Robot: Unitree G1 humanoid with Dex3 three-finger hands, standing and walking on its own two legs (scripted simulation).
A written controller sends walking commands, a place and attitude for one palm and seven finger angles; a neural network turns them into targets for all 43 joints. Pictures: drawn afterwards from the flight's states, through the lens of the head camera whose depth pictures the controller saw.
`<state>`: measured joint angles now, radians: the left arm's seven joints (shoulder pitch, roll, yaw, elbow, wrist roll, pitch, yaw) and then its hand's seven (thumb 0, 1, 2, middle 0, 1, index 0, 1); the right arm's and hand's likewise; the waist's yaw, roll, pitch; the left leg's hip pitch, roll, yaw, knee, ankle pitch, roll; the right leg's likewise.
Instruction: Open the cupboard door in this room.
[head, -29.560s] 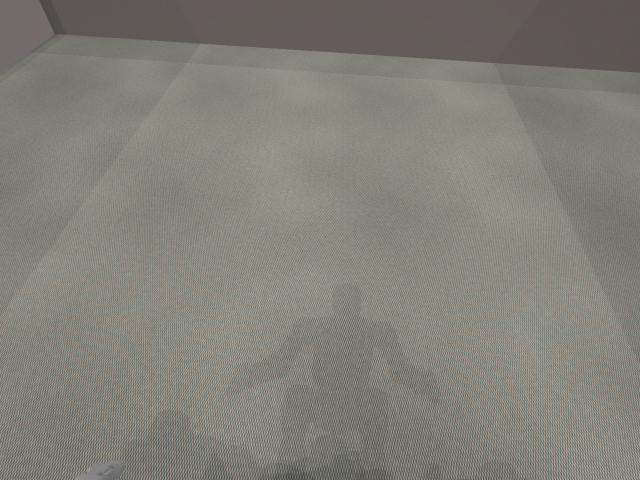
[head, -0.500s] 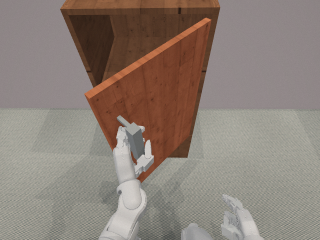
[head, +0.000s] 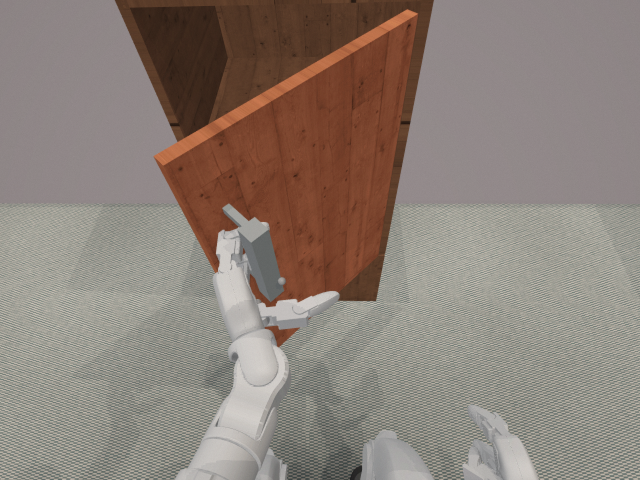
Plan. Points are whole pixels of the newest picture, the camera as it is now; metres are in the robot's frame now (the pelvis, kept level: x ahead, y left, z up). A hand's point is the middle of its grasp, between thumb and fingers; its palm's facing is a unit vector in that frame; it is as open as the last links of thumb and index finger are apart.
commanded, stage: open thumb and fingers to let go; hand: left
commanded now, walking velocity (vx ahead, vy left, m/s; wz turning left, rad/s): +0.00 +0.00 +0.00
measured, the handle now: (252, 253) +0.39 +0.10 +0.04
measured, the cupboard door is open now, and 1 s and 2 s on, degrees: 46 48 48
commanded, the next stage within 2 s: slide the hand sideways off the handle in 0.30 s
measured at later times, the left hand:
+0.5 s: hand (279, 292) +0.34 +0.06 +0.04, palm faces +0.14 -0.99 -0.07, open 15.4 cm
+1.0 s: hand (261, 334) +0.28 +0.08 +0.04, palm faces -0.09 -1.00 +0.00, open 16.3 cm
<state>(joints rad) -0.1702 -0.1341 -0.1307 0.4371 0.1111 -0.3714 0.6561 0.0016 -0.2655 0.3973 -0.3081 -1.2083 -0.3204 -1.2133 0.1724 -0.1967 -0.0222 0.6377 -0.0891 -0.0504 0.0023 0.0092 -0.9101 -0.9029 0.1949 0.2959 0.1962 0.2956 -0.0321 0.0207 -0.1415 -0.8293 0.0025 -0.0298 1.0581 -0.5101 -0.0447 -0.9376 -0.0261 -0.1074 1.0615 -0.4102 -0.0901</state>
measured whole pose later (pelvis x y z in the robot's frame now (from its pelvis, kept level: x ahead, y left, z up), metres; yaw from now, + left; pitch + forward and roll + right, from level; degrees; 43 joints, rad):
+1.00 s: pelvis +0.00 +0.04 -0.01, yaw -2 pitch +15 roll +1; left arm 0.11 0.00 -0.25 0.15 0.03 -0.38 0.18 -0.01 -0.50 0.30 -0.15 -0.30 -0.15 -0.30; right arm 0.23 -0.21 0.01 0.47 -0.03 -0.04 0.03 0.01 -0.91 -0.90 0.20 0.30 0.20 0.30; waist -0.01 0.02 -0.13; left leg -0.83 -0.02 0.01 1.13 -0.56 0.01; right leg -0.94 -0.04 -0.06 1.11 -0.43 -0.03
